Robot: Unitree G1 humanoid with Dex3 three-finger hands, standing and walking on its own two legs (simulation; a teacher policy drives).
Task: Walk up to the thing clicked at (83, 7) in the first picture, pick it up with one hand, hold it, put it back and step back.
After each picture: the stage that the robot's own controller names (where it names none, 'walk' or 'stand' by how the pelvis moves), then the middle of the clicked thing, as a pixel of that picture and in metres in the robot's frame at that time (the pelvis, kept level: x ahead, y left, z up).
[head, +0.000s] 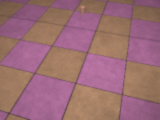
stand; (82, 10) +2.26 -0.06 -0.72
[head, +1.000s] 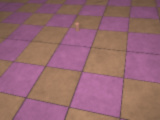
walk; (77, 27) +2.10 +0.18 -0.70
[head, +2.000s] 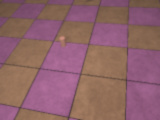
walk; (62, 41) +1.44 +0.33 -0.72
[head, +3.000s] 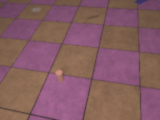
walk; (60, 76) +0.94 +0.28 -0.72
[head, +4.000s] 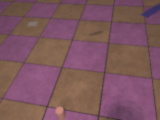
walk; (60, 113) +0.57 +0.25 -0.72
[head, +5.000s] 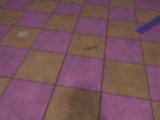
stand; out of the picture +0.40 +0.20 -0.71
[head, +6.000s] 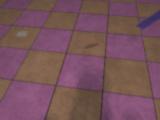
stand; out of the picture +0.36 +0.21 -0.72
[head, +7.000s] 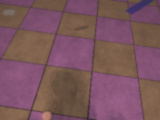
walk; (47, 118) +0.46 +0.21 -0.71
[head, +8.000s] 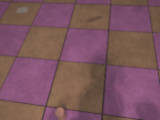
stand; (61, 114) +0.43 +0.23 -0.68
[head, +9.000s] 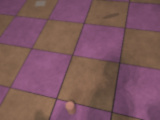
stand; (70, 108) +0.47 +0.18 -0.68
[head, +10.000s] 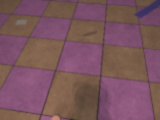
walk; out of the picture +0.47 +0.21 -0.71
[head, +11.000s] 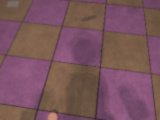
walk; (53, 119) +0.37 +0.22 -0.70
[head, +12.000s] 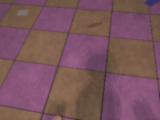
stand; out of the picture +0.40 +0.21 -0.69
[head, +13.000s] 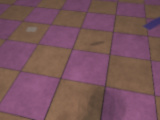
stand; out of the picture +0.46 +0.21 -0.72
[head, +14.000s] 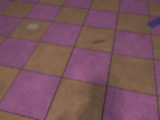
stand; out of the picture +0.44 +0.20 -0.72
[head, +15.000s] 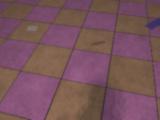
stand; out of the picture +0.44 +0.21 -0.72
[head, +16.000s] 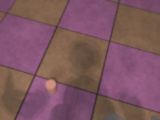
go down; (51, 87) +0.49 +0.17 -0.54
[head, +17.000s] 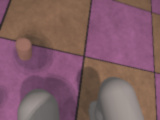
go down; (24, 49) +0.54 +0.19 -0.31
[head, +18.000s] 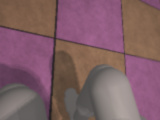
close in; out of the picture +0.53 +0.22 -0.26
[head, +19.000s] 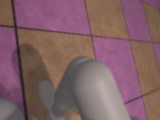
close in; out of the picture +0.53 +0.25 -0.25
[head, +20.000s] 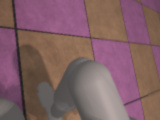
close; out of the picture +0.52 +0.24 -0.25
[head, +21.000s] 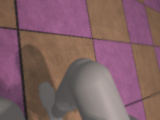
close; out of the picture +0.49 +0.24 -0.26
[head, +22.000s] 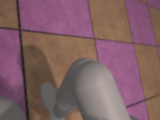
lift; out of the picture +0.49 +0.24 -0.26
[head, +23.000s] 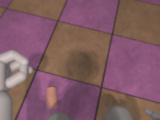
lift; (51, 97) +0.42 +0.17 -0.51
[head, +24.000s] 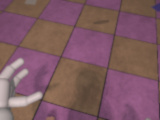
close in; out of the picture +0.38 +0.20 -0.67
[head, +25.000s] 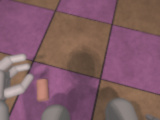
walk; (42, 90) +0.44 +0.21 -0.46
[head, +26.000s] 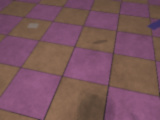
stand; out of the picture +0.36 +0.22 -0.68
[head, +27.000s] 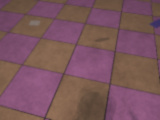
stand; out of the picture +0.36 +0.22 -0.68
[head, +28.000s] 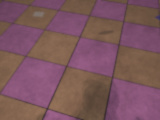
hold; out of the picture +0.37 +0.23 -0.69
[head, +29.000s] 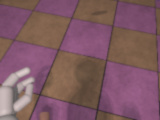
close; out of the picture +0.38 +0.24 -0.65
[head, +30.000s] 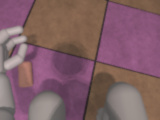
close; (25, 74) +0.46 +0.23 -0.36
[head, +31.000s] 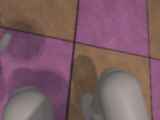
hold; out of the picture +0.44 +0.25 -0.29
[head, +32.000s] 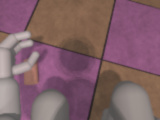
close in; (30, 71) +0.46 +0.22 -0.34
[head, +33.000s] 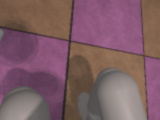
close in; out of the picture +0.45 +0.25 -0.28
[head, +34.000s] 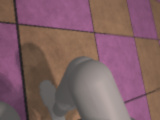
hold; out of the picture +0.43 +0.28 -0.28
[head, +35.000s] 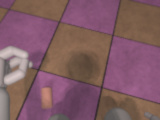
hold; (46, 97) +0.42 +0.20 -0.52
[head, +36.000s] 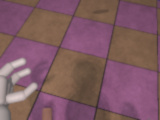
close in; (47, 117) +0.40 +0.21 -0.65
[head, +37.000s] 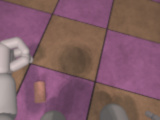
crouch; (39, 92) +0.44 +0.20 -0.51
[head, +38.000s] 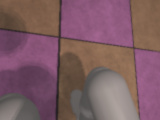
hold; out of the picture +0.45 +0.24 -0.31
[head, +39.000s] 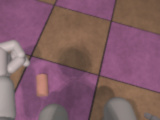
lower; (42, 85) +0.45 +0.19 -0.46
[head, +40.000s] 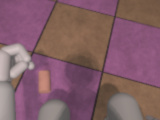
lower; (44, 81) +0.47 +0.19 -0.42
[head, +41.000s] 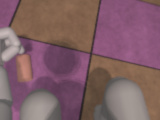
hold; (24, 68) +0.47 +0.20 -0.32
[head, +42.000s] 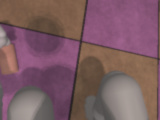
lower; (8, 59) +0.47 +0.21 -0.31
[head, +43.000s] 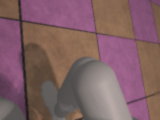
lower; out of the picture +0.45 +0.26 -0.28
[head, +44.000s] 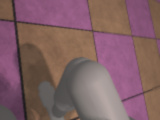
hold; out of the picture +0.44 +0.25 -0.29
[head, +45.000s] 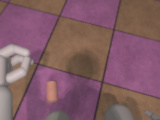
hold; (51, 91) +0.45 +0.16 -0.50
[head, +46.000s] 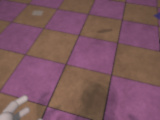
rise; out of the picture +0.40 +0.17 -0.69
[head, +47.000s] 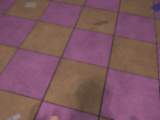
withdraw; out of the picture +0.41 +0.18 -0.65
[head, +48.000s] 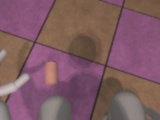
withdraw; (51, 73) +0.46 +0.16 -0.42
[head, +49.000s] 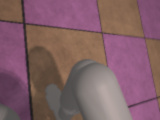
hold; out of the picture +0.46 +0.23 -0.28
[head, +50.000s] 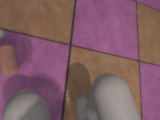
lower; (8, 60) +0.47 +0.20 -0.33
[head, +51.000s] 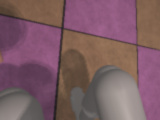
lower; out of the picture +0.48 +0.19 -0.29
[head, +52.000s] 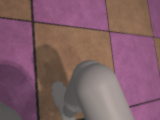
stand; out of the picture +0.48 +0.17 -0.30
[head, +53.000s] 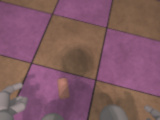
stand; (63, 88) +0.46 +0.06 -0.52
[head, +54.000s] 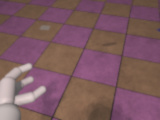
rise; out of the picture +0.41 +0.02 -0.70
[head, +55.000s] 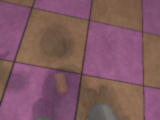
withdraw; (60, 83) +0.46 +0.00 -0.56
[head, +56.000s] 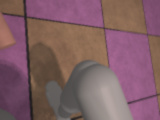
hold; out of the picture +0.52 +0.04 -0.29
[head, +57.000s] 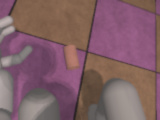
lower; (71, 57) +0.52 -0.04 -0.33
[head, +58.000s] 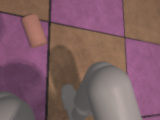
lower; (34, 31) +0.52 -0.02 -0.28
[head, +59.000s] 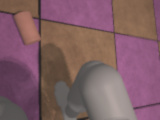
stand; (27, 28) +0.53 -0.01 -0.30
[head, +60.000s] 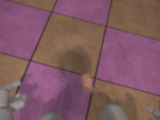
stand; (87, 83) +0.48 -0.10 -0.51
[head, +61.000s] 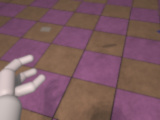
rise; out of the picture +0.42 -0.12 -0.70
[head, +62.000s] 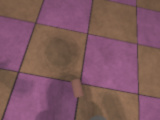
withdraw; (77, 88) +0.47 -0.11 -0.63
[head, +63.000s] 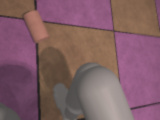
stand; (36, 27) +0.55 -0.07 -0.30
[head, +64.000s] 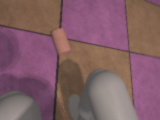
lower; (61, 42) +0.55 -0.09 -0.31
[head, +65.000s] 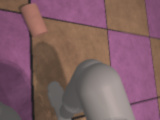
lower; (34, 21) +0.55 -0.08 -0.29
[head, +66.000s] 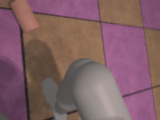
stand; (25, 16) +0.56 -0.07 -0.30
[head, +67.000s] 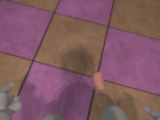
stand; (98, 82) +0.49 -0.17 -0.52
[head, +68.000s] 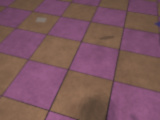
stand; out of the picture +0.43 -0.18 -0.68
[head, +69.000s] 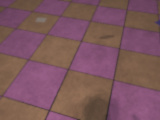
stand; out of the picture +0.43 -0.17 -0.68
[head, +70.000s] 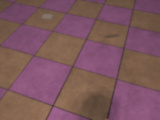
stand; out of the picture +0.44 -0.18 -0.71
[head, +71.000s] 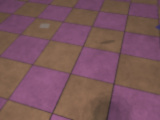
stand; out of the picture +0.44 -0.15 -0.75
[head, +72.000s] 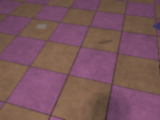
stand; out of the picture +0.43 -0.13 -0.75
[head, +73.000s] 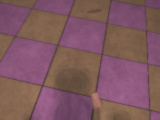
walk; (95, 101) +0.51 -0.16 -0.74
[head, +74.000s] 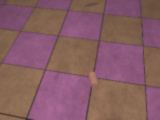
walk; (93, 79) +0.74 -0.07 -0.71
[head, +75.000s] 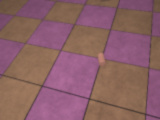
stand; (101, 59) +1.03 -0.11 -0.73
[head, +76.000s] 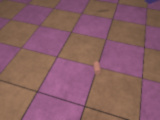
stand; (96, 68) +1.02 -0.15 -0.74
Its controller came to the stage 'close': yes
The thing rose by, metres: 0.01
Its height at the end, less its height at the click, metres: -0.02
